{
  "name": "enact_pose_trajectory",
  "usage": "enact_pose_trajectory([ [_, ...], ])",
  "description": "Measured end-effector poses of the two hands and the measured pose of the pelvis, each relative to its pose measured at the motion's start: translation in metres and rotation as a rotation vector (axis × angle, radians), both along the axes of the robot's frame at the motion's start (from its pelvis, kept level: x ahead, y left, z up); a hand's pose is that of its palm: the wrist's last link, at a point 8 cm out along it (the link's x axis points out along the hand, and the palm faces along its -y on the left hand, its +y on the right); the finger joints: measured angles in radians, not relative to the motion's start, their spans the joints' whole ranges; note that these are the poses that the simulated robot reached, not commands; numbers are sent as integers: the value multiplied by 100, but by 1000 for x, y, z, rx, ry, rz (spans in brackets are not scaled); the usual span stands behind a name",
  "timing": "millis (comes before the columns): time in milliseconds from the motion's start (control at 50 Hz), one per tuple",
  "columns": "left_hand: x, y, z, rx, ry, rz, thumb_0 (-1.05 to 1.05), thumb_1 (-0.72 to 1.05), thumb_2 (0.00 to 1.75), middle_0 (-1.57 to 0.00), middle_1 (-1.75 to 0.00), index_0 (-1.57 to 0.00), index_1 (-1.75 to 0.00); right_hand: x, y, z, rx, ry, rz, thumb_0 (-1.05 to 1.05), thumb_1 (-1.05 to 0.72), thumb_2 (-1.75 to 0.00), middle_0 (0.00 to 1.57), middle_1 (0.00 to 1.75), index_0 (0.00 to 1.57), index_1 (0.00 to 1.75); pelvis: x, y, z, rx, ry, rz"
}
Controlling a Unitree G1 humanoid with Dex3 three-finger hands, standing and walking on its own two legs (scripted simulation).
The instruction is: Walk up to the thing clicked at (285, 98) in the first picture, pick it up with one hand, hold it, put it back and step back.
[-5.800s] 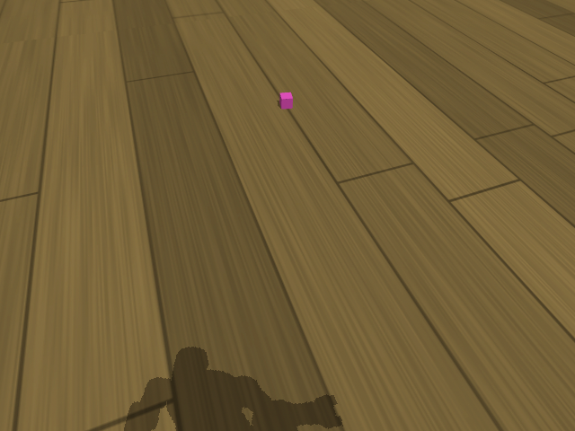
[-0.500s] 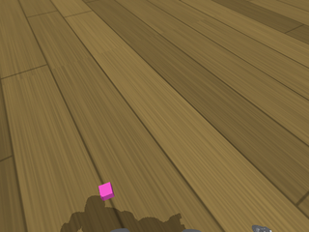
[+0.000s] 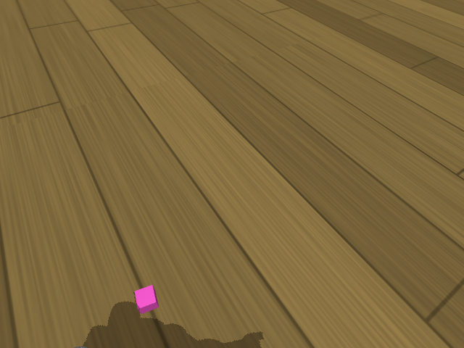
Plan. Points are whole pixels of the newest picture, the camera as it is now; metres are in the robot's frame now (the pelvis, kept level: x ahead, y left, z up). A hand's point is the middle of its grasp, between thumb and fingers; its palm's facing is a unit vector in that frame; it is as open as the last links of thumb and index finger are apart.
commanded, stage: walk up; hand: left
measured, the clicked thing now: (146, 299) +0.42 +0.30 -0.74
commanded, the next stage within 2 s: stand in 0.76 s
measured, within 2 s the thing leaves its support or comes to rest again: neither
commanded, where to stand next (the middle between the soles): +0.08 +0.00 m, yaw +2 degrees
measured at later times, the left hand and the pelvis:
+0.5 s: hand out of the picture +0.09 +0.25 -0.16, palm faces +0.00 -0.95 -0.32, open 7.4 cm; pelvis +0.01 +0.00 +0.00, yaw +0 degrees
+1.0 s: hand out of the picture +0.09 +0.25 -0.15, palm faces -0.02 -0.94 -0.34, open 7.4 cm; pelvis +0.01 +0.00 +0.00, yaw +0 degrees
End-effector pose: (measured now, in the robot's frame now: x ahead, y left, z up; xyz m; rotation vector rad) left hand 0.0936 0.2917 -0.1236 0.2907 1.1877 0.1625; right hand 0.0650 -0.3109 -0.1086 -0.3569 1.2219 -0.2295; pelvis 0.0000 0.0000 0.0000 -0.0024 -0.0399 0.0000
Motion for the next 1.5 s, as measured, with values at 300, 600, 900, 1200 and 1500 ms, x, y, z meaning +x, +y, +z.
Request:
enact_pose_trajectory([
  [300, -13, 7, 5, 23, 43, 44, 0, 91, 90, -21, -30, -21, -30, 28, 16, -5, 46, -28, 17, 0, -91, -90, 20, 30, 20, 30, 9, 1, 3, -1, -3, 4],
  [600, -12, 3, 3, 12, 47, 44, 0, 91, 90, -21, -30, -21, -30, 29, 15, -3, 40, -22, 9, 0, -91, -90, 20, 30, 20, 30, 13, 1, 4, 0, -1, 5],
  [900, -6, 2, 5, 21, 35, 30, 0, 91, 90, -21, -30, -21, -30, 22, 13, -5, 44, 3, -8, 0, -91, -90, 20, 30, 20, 30, 12, 0, 4, 0, -3, 3],
  [1200, -13, 4, 11, 39, 27, 24, 0, 91, 90, -21, -30, -21, -30, 19, 16, -8, 63, -3, 8, 0, -91, -90, 20, 30, 20, 30, 6, -2, 5, 2, -5, 6],
  [1500, -27, 2, 7, 35, 51, 24, 0, 91, 90, -21, -30, -21, -30, 7, 10, -7, 56, 20, -1, 0, -91, -90, 20, 30, 20, 30, 4, -5, 5, 1, -6, 7],
])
